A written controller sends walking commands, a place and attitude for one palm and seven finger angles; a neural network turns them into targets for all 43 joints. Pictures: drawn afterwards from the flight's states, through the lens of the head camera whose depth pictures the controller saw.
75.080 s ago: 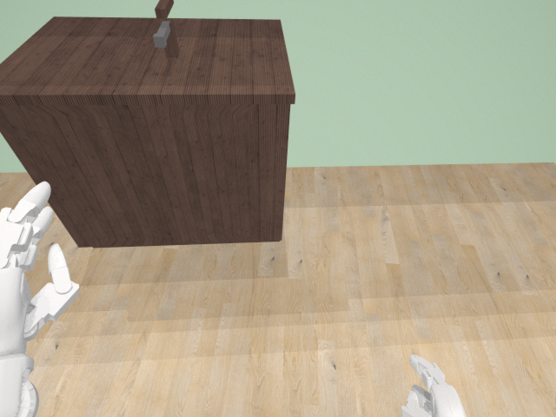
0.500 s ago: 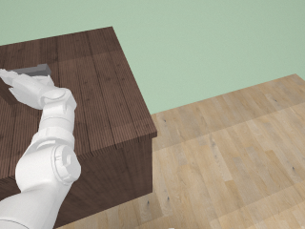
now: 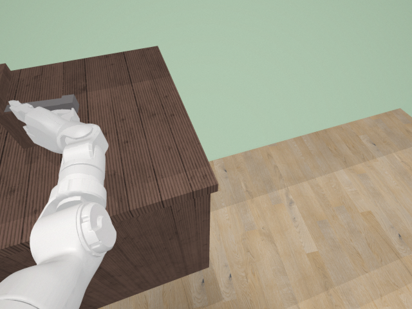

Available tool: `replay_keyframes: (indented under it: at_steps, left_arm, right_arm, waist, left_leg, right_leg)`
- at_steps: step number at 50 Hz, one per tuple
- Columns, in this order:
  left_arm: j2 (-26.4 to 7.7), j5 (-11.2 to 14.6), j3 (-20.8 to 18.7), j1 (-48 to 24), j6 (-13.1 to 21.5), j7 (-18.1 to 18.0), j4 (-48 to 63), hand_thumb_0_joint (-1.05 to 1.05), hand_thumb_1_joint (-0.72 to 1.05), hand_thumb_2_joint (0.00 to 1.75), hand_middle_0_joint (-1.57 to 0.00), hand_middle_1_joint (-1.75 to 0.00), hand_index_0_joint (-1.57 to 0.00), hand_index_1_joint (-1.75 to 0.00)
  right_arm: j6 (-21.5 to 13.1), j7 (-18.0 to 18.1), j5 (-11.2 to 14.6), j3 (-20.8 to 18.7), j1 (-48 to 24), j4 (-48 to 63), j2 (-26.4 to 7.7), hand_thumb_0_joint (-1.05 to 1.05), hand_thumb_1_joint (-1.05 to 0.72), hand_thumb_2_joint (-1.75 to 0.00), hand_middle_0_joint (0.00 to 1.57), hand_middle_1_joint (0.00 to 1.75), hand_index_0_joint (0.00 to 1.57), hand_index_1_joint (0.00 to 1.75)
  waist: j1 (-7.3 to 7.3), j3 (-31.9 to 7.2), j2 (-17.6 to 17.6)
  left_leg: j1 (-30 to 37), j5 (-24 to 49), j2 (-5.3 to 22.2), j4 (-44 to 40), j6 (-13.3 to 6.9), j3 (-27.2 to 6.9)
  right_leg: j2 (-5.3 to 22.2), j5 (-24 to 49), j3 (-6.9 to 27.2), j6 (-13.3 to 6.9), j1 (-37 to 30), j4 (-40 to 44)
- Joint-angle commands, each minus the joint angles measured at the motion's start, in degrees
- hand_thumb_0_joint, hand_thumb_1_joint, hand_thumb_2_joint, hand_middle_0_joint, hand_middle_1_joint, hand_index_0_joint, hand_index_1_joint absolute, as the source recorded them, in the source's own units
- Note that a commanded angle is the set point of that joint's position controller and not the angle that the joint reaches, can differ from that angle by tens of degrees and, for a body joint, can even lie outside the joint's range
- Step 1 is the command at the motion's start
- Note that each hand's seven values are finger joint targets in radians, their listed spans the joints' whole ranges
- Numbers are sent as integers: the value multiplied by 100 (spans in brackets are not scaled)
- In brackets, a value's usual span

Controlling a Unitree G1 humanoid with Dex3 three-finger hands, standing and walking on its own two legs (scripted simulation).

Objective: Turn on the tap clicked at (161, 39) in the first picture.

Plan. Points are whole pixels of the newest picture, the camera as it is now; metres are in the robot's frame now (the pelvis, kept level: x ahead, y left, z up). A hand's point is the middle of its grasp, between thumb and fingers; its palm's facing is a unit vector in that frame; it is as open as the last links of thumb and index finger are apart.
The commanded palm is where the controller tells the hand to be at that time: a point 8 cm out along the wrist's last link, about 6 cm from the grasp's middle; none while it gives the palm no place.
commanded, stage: lift the hand up off the lever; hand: left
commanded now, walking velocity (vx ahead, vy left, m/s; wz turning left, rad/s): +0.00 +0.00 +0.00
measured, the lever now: (70, 104) +0.52 +0.25 +0.13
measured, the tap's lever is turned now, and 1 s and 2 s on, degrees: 83 84 84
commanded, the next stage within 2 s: draw the hand back beside the body in 1.14 s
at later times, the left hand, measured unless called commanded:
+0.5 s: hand (68, 110) +0.47 +0.24 +0.15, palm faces +0.83 -0.55 -0.06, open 7.8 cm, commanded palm +0.43 +0.27 +0.19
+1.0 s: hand (51, 77) +0.48 +0.24 +0.22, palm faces +0.78 -0.62 -0.09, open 7.8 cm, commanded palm +0.42 +0.26 +0.21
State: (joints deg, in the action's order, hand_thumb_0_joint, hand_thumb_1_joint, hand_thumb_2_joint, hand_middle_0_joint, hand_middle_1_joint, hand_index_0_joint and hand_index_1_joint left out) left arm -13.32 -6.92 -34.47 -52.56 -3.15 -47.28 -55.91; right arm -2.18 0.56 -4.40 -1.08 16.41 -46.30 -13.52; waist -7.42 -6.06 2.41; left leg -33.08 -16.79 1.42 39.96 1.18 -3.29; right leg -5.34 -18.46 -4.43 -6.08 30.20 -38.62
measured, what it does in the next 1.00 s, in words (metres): stands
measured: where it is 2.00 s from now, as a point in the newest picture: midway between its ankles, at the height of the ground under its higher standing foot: outside the picture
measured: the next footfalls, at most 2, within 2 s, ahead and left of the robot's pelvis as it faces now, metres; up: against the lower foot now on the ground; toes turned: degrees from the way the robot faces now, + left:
none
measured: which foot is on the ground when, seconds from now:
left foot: down 0.00-1.00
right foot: down 0.00-1.00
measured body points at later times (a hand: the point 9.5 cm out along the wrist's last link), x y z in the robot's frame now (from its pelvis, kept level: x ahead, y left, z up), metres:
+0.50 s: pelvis +0.00 +0.01 +0.00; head +0.03 +0.00 +0.45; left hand +0.43 +0.26 +0.16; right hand +0.05 -0.24 -0.13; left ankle +0.03 +0.15 -0.71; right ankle +0.01 -0.05 -0.72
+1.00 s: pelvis +0.01 +0.02 +0.02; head +0.02 +0.00 +0.47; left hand +0.44 +0.27 +0.23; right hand +0.08 -0.24 -0.12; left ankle +0.03 +0.15 -0.71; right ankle +0.01 -0.05 -0.72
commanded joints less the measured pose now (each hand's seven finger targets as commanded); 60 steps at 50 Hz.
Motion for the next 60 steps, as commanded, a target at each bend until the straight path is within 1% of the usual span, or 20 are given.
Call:
replay_keyframes:
  at_steps: [1, 5, 7, 10, 16, 23, 28, 31, 33, 35, 39, 41, 42, 45, 48, 51, 54, 56, 57, 60]
  left_arm:
    - [-2546, -661, 703, -3923, 775, 136, 2320, 0, 90, 90, -15, -15, -15, -15]
    - [-2571, -696, 734, -4050, 695, 94, 2310, 0, 90, 90, -15, -15, -15, -15]
    - [-2478, -703, 794, -4191, 744, 71, 2498, 0, 90, 90, -15, -15, -15, -15]
    - [-2486, -741, 747, -4061, 676, 48, 2459, 0, 90, 90, -15, -15, -15, -15]
    - [-2340, -752, 855, -4343, 660, 22, 2816, 0, 90, 90, -15, -15, -15, -15]
    - [-2338, -675, 760, -4027, 438, 42, 3070, 0, 90, 90, -15, -15, -15, -15]
    - [-2201, -589, 849, -3849, 120, 91, 2612, 0, 90, 90, -15, -15, -15, -15]
    - [-2058, -534, 916, -3958, 115, 69, 2868, 0, 90, 90, -15, -15, -15, -15]
    - [-1899, -548, 1031, -3961, 85, 45, 2767, 0, 90, 90, -15, -15, -15, -15]
    - [-1866, -476, 969, -3669, -45, 45, 2484, 0, 90, 90, -15, -15, -15, -15]
    - [-1715, -319, 1093, -3777, -205, 88, 2279, 0, 90, 90, -15, -15, -15, -15]
    - [-1559, -159, 1106, -3533, -299, 154, 1983, 0, 90, 90, -15, -15, -15, -15]
    - [-1260, -75, 1312, -3433, -379, 205, 1860, 0, 90, 90, -15, -15, -15, -15]
    - [-990, 170, 1292, -2753, -719, 320, 1321, 0, 90, 90, -15, -15, -15, -15]
    - [-979, 299, 1173, -2614, -831, 314, 1454, 0, 90, 90, -15, -15, -15, -15]
    - [-941, 227, 1186, -2567, -819, 243, 1932, 0, 90, 90, -15, -15, -15, -15]
    - [-678, 153, 1441, -2906, -706, 159, 2656, 0, 90, 90, -15, -15, -15, -15]
    - [-885, 135, 1294, -2842, -670, 132, 3160, 0, 90, 90, -15, -15, -15, -15]
    - [-661, 140, 1468, -2909, -674, 133, 3311, 0, 90, 90, -15, -15, -15, -15]
    - [-498, 161, 1545, -2544, -855, 174, 3515, 0, 90, 90, -15, -15, -15, -15]
  right_arm:
    - [-156, 55, -25, -268, 146, 497, -735, 0, -90, -90, 20, 30, 20, 30]
    - [-188, 62, -16, -256, 112, 480, -742, 0, -90, -90, 20, 30, 20, 30]
    - [-213, 55, -26, -277, 93, 473, -729, 0, -90, -90, 20, 30, 20, 30]
    - [-231, 42, -49, -273, 119, 469, -732, 0, -90, -90, 20, 30, 20, 30]
    - [-277, 33, -75, -299, 99, 442, -728, 0, -90, -90, 20, 30, 20, 30]
    - [-293, 32, -55, -306, 21, 471, -709, 0, -90, -90, 20, 30, 20, 30]
    - [-251, 87, -21, -265, -74, 458, -720, 0, -90, -90, 20, 30, 20, 30]
    - [-263, 81, -26, -287, -98, 479, -713, 0, -90, -90, 20, 30, 20, 30]
    - [-273, 65, -19, -282, -90, 430, -693, 0, -90, -90, 20, 30, 20, 30]
    - [-251, 64, -9, -278, -111, 435, -715, 0, -90, -90, 20, 30, 20, 30]
    - [-182, 109, 42, -255, -198, 452, -714, 0, -90, -90, 20, 30, 20, 30]
    - [-127, 126, 63, -265, -212, 421, -729, 0, -90, -90, 20, 30, 20, 30]
    - [-113, 117, 98, -247, -203, 441, -720, 0, -90, -90, 20, 30, 20, 30]
    - [-27, 87, 180, -223, -174, 474, -775, 0, -90, -90, 20, 30, 20, 30]
    - [34, 61, 237, -212, -213, 502, -786, 0, -90, -90, 20, 30, 20, 30]
    - [67, 28, 212, -249, -275, 497, -761, 0, -90, -90, 20, 30, 20, 30]
    - [26, 3, 184, -279, -366, 537, -701, 0, -90, -90, 20, 30, 20, 30]
    - [55, 43, 157, -323, -454, 534, -699, 0, -90, -90, 20, 30, 20, 30]
    - [40, 42, 164, -313, -468, 561, -655, 0, -90, -90, 20, 30, 20, 30]
    - [80, 64, 159, -313, -580, 577, -642, 0, -90, -90, 20, 30, 20, 30]
  waist:
    - [31, -2364, 315]
    - [24, -2252, 284]
    - [25, -2402, 447]
    - [71, -2419, 331]
    - [64, -2529, 508]
    - [192, -2553, 512]
    - [170, -2029, 175]
    - [222, -2238, 358]
    - [185, -2118, 330]
    - [214, -1997, 87]
    - [191, -1806, -129]
    - [227, -1731, -148]
    - [198, -1681, -154]
    - [320, -1485, -561]
    - [398, -1411, -663]
    - [455, -1396, -505]
    - [394, -1545, -340]
    - [492, -1813, -112]
    - [465, -1844, -71]
    - [543, -1939, 8]
  left_leg:
    - [750, 780, -197, -206, -409, 228]
    - [739, 659, -183, -252, -405, 239]
    - [963, 780, -188, -251, -409, 248]
    - [927, 839, -186, -261, -394, 243]
    - [1264, 1038, -177, -291, -376, 228]
    - [1353, 1232, -176, -348, -347, 253]
    - [1037, 834, -186, -512, -360, 272]
    - [1300, 905, -189, -558, -344, 251]
    - [1349, 962, -185, -571, -342, 251]
    - [1204, 887, -209, -586, -346, 261]
    - [1119, 659, -232, -703, -356, 269]
    - [1168, 662, -252, -768, -346, 277]
    - [1212, 738, -260, -816, -336, 293]
    - [1173, 763, -291, -982, -321, 303]
    - [1290, 955, -299, -1098, -328, 305]
    - [1468, 1179, -286, -1134, -320, 304]
    - [1746, 1377, -267, -1077, -325, 333]
    - [1918, 1609, -260, -1048, -293, 322]
    - [2036, 1790, -237, -1047, -276, 325]
    - [2224, 2153, -224, -1037, -211, 346]
  right_leg:
    - [598, 1827, 752, 689, -1492, 734]
    - [578, 1524, 784, 675, -1406, 810]
    - [523, 1515, 703, 630, -1342, 768]
    - [517, 1607, 665, 629, -1409, 731]
    - [447, 1564, 515, 553, -1309, 682]
    - [447, 1779, 518, 536, -1507, 704]
    - [505, 1381, 586, 582, -1510, 911]
    - [465, 1306, 511, 539, -1506, 915]
    - [443, 1323, 480, 527, -1422, 924]
    - [473, 1348, 516, 562, -1498, 985]
    - [530, 1094, 587, 605, -1559, 1176]
    - [537, 1159, 563, 610, -1639, 1250]
    - [547, 1316, 546, 614, -1637, 1257]
    - [575, 1461, 471, 663, -1793, 1383]
    - [620, 1820, 449, 693, -1968, 1440]
    - [567, 1936, 356, 632, -1985, 1397]
    - [522, 1947, 341, 590, -1894, 1353]
    - [486, 2098, 335, 535, -2055, 1277]
    - [484, 2212, 302, 515, -2049, 1230]
    - [457, 2458, 254, 472, -2169, 1160]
